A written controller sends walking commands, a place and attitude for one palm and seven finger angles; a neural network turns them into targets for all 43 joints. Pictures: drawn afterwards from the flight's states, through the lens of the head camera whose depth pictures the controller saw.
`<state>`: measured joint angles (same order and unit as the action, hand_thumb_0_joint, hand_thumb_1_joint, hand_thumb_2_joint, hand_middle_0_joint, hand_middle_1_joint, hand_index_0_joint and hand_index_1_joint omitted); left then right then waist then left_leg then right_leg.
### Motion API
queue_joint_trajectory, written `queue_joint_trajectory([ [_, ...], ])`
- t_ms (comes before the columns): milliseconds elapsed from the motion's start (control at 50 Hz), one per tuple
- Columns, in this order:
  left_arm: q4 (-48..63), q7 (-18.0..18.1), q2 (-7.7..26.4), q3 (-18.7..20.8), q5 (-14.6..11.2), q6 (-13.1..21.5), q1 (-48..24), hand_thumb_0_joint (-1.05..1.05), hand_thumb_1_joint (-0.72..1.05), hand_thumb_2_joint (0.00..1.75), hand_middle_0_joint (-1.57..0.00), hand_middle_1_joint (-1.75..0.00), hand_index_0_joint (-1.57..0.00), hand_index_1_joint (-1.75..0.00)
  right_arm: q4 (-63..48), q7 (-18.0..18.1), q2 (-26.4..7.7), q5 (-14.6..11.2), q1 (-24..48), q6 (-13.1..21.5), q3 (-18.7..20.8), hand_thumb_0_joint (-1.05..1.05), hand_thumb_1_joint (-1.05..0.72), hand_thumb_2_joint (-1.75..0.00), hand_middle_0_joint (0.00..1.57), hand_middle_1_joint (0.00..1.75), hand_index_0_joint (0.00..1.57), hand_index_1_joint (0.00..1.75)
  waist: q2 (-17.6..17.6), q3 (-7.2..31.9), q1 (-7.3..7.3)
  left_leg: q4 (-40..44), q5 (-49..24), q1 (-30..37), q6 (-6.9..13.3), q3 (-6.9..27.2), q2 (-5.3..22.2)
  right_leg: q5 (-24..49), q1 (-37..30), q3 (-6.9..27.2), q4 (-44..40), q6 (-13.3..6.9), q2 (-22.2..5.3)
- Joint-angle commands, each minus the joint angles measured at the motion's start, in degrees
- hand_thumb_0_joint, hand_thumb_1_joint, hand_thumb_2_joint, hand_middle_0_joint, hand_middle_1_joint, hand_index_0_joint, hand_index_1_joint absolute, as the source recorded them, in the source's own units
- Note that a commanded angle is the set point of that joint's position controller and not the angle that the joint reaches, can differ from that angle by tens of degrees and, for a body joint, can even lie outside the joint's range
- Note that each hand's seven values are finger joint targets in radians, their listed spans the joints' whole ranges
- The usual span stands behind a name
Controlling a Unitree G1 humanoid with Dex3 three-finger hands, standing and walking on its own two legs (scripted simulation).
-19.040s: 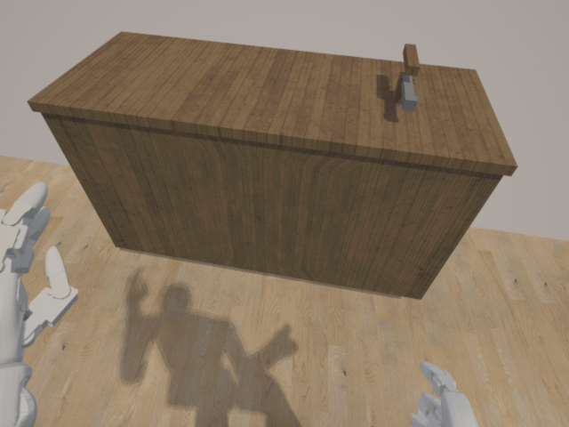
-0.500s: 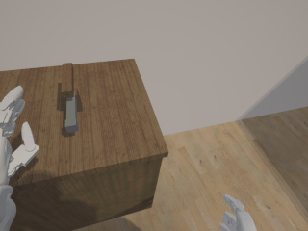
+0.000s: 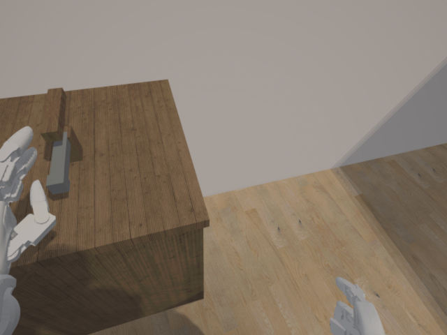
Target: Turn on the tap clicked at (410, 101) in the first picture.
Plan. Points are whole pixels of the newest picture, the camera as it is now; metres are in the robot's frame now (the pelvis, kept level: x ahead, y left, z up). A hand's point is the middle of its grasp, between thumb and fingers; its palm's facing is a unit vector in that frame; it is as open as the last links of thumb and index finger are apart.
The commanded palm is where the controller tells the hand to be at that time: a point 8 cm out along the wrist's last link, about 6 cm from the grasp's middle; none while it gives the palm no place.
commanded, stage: come to a stop and stand still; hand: left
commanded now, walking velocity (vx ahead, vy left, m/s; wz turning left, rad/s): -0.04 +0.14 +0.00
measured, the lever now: (58, 183) +0.35 +0.33 +0.05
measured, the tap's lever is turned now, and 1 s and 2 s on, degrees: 0 0 0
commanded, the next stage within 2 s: look again from close up in 1.08 s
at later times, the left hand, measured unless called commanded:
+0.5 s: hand out of the picture +0.21 +0.30 +0.17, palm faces +0.41 -0.83 -0.37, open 7.4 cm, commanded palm +0.14 +0.33 +0.18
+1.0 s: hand out of the picture +0.20 +0.34 +0.16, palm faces +0.37 -0.87 -0.33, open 7.4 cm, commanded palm +0.14 +0.38 +0.18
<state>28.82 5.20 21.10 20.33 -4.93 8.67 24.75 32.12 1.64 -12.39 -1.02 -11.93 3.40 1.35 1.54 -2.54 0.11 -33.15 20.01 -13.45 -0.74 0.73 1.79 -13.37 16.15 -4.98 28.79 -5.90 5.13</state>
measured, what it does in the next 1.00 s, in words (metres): shifts its weight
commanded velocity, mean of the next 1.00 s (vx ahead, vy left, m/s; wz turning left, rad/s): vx -0.01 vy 0.02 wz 0.00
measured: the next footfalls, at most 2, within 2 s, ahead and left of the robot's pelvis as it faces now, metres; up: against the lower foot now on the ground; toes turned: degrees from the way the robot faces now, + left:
none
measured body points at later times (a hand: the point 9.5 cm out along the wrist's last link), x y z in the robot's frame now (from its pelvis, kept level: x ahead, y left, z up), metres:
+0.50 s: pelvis -0.03 +0.05 +0.01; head +0.01 +0.05 +0.46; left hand +0.18 +0.34 +0.19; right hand +0.16 -0.17 -0.07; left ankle -0.03 +0.13 -0.73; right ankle +0.02 -0.06 -0.73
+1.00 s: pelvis -0.02 +0.09 +0.01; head -0.01 +0.13 +0.45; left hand +0.18 +0.38 +0.18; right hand +0.16 -0.12 -0.06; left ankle -0.03 +0.13 -0.73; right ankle +0.02 -0.05 -0.73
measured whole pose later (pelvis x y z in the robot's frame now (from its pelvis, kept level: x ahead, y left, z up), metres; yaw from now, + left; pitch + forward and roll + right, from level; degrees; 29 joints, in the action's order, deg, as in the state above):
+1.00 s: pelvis -0.02 +0.09 +0.01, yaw +0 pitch -2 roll -2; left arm 23.7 5.4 20.3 18.9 -0.9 15.0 20.7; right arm 32.7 0.0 -9.7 -0.1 -11.7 7.6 -1.3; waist 2.6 -3.5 1.1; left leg -26.8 15.2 -9.9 5.5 -2.7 -5.1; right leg -8.9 13.0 -1.8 23.9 1.4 -1.7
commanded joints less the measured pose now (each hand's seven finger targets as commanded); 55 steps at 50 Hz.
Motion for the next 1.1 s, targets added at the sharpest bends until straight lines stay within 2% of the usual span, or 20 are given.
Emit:
queue_joint_trajectory([
  [0,12.61,2.24,11.1,8.01,-0.22,4.15,-1.35,0.0,0.9,0.9,-0.2,-0.3,-0.2,-0.3,-8.49,0.2,-5.82,-0.19,4.5,3.32,1.66,0.0,-0.9,-0.9,0.2,0.3,0.2,0.3,-1.99,10.63,0.09,-0.24,-6.93,-0.86,1.95,-0.98,0.04,10.87,-9.25,16.94,-10.97,1.72,-16.59],
  [120,10.51,3.26,10.79,7.96,0.8,4.69,2.67,0.0,0.9,0.9,-0.2,-0.3,-0.2,-0.3,-7.9,0.62,-6.03,-0.22,5.35,2.93,1.0,0.0,-0.9,-0.9,0.2,0.3,0.2,0.3,-2.08,10.11,0.79,5.45,-11.99,-0.49,2.58,0.12,1.12,17.48,-13.15,13.48,-10.44,7.17,-14.66],
  [260,7.01,2.98,9.09,5.32,1.37,3.76,-0.15,0.0,0.9,0.9,-0.2,-0.3,-0.2,-0.3,-7.4,1.19,-6.52,-0.26,5.29,2.64,0.86,0.0,-0.9,-0.9,0.2,0.3,0.2,0.3,-0.2,9.18,0.63,8.84,-13.71,2.4,2.95,1.8,2.41,12.05,-11.15,10.76,-10.51,6.41,-13.14],
  [280,21.82,2.61,53.62,37.02,9.41,9.63,-58.8,0.0,0.9,0.9,-0.2,-0.3,-0.2,-0.3,-4.88,1.42,-7.83,1.27,-4.7,6.69,2.36,0.0,-0.9,-0.9,0.2,0.3,0.2,0.3,5.56,-3.22,0.93,4.7,-13.8,-4.37,1.25,-6.41,-2.1,23.55,-2.29,8.43,-15.9,15.76,-6.77],
  [300,-11.52,-0.02,20.96,16.86,4.44,7.62,-26.61,0.0,0.9,0.9,-0.2,-0.3,-0.2,-0.3,-3.93,1.29,-2.55,0.95,1.18,6.72,0.02,0.0,-0.9,-0.9,0.2,0.3,0.2,0.3,3.26,11.81,1.95,6.82,-15.9,-2.09,3.08,-2.42,-2.71,22.8,-13.33,8.22,-8.4,8.18,-12.14],
  [320,-6.86,0.58,15.24,12.65,2.67,8.01,-12.23,0.0,0.9,0.9,-0.2,-0.3,-0.2,-0.3,-8.23,0.98,-4.77,0.28,1.6,7.52,1.27,0.0,-0.9,-0.9,0.2,0.3,0.2,0.3,1.27,5.56,4.2,5.16,-15.22,-1.52,1.79,-0.39,-1.04,26.2,-10.87,15.46,-11.61,8.89,-12.65],
  [340,-11.42,0.31,4.42,3.43,1.7,7.19,-7.49,0.0,0.9,0.9,-0.2,-0.3,-0.2,-0.3,-6.93,0.13,-4.91,-0.5,2.9,7.61,0.83,0.0,-0.9,-0.9,0.2,0.3,0.2,0.3,-5.05,8.52,2.26,7.18,-15.29,1.4,1.37,-1.0,-0.65,26.92,-13.42,14.34,-8.72,5.56,-14.34],
  [380,-0.48,0.54,5.84,1.37,1.62,8.28,-7.57,0.0,0.9,0.9,-0.2,-0.3,-0.2,-0.3,-6.84,-0.89,-6.82,-0.13,1.97,7.34,1.27,0.0,-0.9,-0.9,0.2,0.3,0.2,0.3,-9.0,12.67,2.22,10.44,-14.73,1.96,2.16,0.53,0.59,16.36,-14.97,11.77,-7.04,6.49,-12.24],
  [420,4.64,0.87,5.37,-0.23,1.79,8.31,-3.98,0.0,0.9,0.9,-0.2,-0.3,-0.2,-0.3,-7.64,-1.65,-6.54,-0.07,3.43,7.61,0.96,0.0,-0.9,-0.9,0.2,0.3,0.2,0.3,-4.56,11.94,2.62,12.64,-13.42,-0.17,3.18,3.31,2.76,8.65,-14.52,9.68,-5.89,6.34,-10.43],
  [440,6.97,1.15,5.94,0.11,1.66,8.18,-2.83,0.0,0.9,0.9,-0.2,-0.3,-0.2,-0.3,-7.66,-1.66,-6.26,-0.4,5.03,7.73,0.85,0.0,-0.9,-0.9,0.2,0.3,0.2,0.3,-4.94,11.83,2.48,13.46,-12.83,0.27,3.31,3.92,3.41,7.73,-13.85,8.64,-5.05,5.47,-9.82],
  [520,8.14,1.99,12.37,8.18,2.04,8.51,-4.17,0.0,0.9,0.9,-0.2,-0.3,-0.2,-0.3,-9.02,-0.44,-6.37,0.42,5.61,7.78,0.56,0.0,-0.9,-0.9,0.2,0.3,0.2,0.3,3.98,8.17,2.4,15.18,-3.63,-5.45,3.11,5.95,2.98,-0.82,-12.08,8.34,-6.62,5.03,-9.17],
  [540,9.57,2.32,16.01,11.71,2.12,8.65,-6.4,0.0,0.9,0.9,-0.2,-0.3,-0.2,-0.3,-8.74,0.12,-6.51,0.4,6.29,7.47,0.46,0.0,-0.9,-0.9,0.2,0.3,0.2,0.3,1.4,6.8,2.1,15.8,-1.57,-6.13,3.14,6.29,3.02,-1.95,-11.1,8.26,-6.63,5.03,-9.01],
  [620,7.71,1.43,12.11,8.66,2.32,9.68,-12.15,0.0,0.9,0.9,-0.2,-0.3,-0.2,-0.3,-8.65,0.73,-5.76,0.33,5.13,8.29,0.07,0.0,-0.9,-0.9,0.2,0.3,0.2,0.3,-8.36,4.45,1.71,19.82,3.98,-11.17,3.6,8.38,5.11,0.87,-13.72,6.42,-1.68,5.1,-7.73],
  [680,8.62,0.79,9.25,4.78,2.91,10.63,-15.83,0.0,0.9,0.9,-0.2,-0.3,-0.2,-0.3,-7.84,0.18,-5.76,0.61,4.33,9.48,-0.01,0.0,-0.9,-0.9,0.2,0.3,0.2,0.3,-12.73,4.11,1.66,19.94,0.41,-9.9,2.11,8.17,5.58,3.3,-13.55,5.06,-0.45,4.9,-7.45],
  [760,7.16,0.75,5.13,0.29,3.55,10.37,-13.96,0.0,0.9,0.9,-0.2,-0.3,-0.2,-0.3,-6.57,-1.09,-6.24,0.76,3.22,9.99,0.41,0.0,-0.9,-0.9,0.2,0.3,0.2,0.3,-9.2,4.58,1.51,18.09,-9.95,-4.94,-0.79,7.64,5.13,5.15,-11.28,4.72,-1.84,4.67,-6.98],
  [820,4.81,1.06,5.37,1.19,3.8,9.65,-10.64,0.0,0.9,0.9,-0.2,-0.3,-0.2,-0.3,-6.62,-1.49,-6.77,0.8,2.95,9.01,0.93,0.0,-0.9,-0.9,0.2,0.3,0.2,0.3,-4.35,5.19,1.73,16.25,-16.01,-3.84,-2.3,6.92,4.58,7.11,-11.74,5.07,-3.12,4.57,-7.13],
  [880,5.6,1.25,7.47,4.12,3.72,9.66,-9.98,0.0,0.9,0.9,-0.2,-0.3,-0.2,-0.3,-7.12,-1.28,-6.59,0.85,3.64,7.55,1.12,0.0,-0.9,-0.9,0.2,0.3,0.2,0.3,-4.01,6.02,1.66,15.38,-19.66,-3.19,-3.56,6.43,4.02,8.8,-12.46,4.51,-3.31,4.48,-7.11],
  [940,8.73,1.34,10.36,7.49,3.36,9.97,-8.77,0.0,0.9,0.9,-0.2,-0.3,-0.2,-0.3,-7.95,-0.96,-6.18,0.76,4.74,6.76,0.97,0.0,-0.9,-0.9,0.2,0.3,0.2,0.3,-5.19,7.48,1.66,14.35,-21.95,-2.61,-3.71,5.64,3.35,11.3,-14.12,3.95,-3.19,4.45,-7.33],
  [1020,13.73,1.03,9.53,6.49,3.04,10.63,-8.03,0.0,0.9,0.9,-0.2,-0.3,-0.2,-0.3,-8.7,-0.86,-6.13,0.85,4.71,6.68,1.12,0.0,-0.9,-0.9,0.2,0.3,0.2,0.3,-9.54,8.9,1.54,13.76,-25.87,-0.32,-3.98,5.66,3.53,11.24,-13.83,3.51,-2.1,4.4,-7.12],
  [1080,14.81,1.15,9.21,6.12,3.0,10.42,-6.41,0.0,0.9,0.9,-0.2,-0.3,-0.2,-0.3,-8.49,-0.89,-6.05,0.94,4.45,6.75,1.21,0.0,-0.9,-0.9,0.2,0.3,0.2,0.3,-8.94,9.8,1.46,12.49,-31.98,3.24,-4.38,5.76,4.32,9.55,-11.87,2.98,-1.92,4.47,-6.88],
])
